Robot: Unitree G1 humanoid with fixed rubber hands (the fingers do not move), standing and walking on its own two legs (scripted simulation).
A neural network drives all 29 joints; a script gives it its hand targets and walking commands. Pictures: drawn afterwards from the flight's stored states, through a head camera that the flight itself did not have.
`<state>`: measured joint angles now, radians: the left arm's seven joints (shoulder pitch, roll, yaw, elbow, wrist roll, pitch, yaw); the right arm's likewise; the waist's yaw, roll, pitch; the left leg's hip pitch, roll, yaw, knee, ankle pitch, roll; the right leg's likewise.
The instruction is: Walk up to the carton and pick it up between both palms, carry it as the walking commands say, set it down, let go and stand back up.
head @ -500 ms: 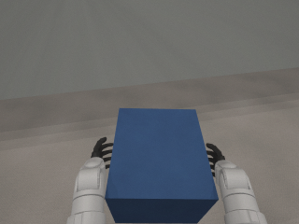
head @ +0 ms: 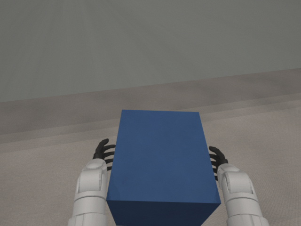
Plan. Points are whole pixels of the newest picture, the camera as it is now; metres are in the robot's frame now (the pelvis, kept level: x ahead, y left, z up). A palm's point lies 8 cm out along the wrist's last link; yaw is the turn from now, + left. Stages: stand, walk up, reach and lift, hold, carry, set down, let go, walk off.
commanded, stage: reach and lift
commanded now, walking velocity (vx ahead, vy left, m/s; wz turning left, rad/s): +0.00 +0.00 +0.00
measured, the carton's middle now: (159, 166) +0.33 +0.01 -0.02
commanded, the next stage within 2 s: hold in 0.04 s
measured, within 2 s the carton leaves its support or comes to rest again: neither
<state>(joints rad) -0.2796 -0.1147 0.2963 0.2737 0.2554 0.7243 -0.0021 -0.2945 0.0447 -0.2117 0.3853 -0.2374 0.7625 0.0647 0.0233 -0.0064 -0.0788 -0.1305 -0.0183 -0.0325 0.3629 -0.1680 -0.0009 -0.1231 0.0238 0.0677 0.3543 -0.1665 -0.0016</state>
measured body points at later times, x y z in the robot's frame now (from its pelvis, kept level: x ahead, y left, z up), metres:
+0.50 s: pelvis +0.00 +0.00 +0.00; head -0.06 +0.00 +0.45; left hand +0.29 +0.18 +0.04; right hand +0.30 -0.16 +0.03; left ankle +0.02 +0.11 -0.75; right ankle +0.02 -0.12 -0.75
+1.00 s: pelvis +0.00 -0.07 -0.02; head -0.02 -0.08 +0.43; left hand +0.30 +0.09 +0.07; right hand +0.28 -0.26 +0.05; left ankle +0.00 +0.08 -0.70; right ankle +0.00 -0.15 -0.75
